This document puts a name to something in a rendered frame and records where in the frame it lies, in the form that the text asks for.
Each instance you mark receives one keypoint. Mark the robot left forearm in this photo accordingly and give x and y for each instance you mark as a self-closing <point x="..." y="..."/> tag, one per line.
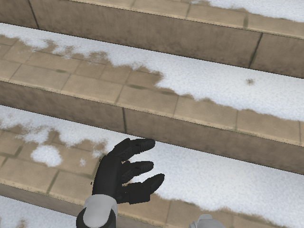
<point x="100" y="211"/>

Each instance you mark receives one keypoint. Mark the robot right shin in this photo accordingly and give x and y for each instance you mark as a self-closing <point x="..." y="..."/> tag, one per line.
<point x="204" y="216"/>

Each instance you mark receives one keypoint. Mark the robot right thigh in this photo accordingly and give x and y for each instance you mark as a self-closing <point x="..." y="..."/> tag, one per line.
<point x="207" y="223"/>

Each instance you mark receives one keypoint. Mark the left robot hand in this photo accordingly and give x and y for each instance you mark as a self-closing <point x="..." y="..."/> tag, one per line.
<point x="112" y="173"/>

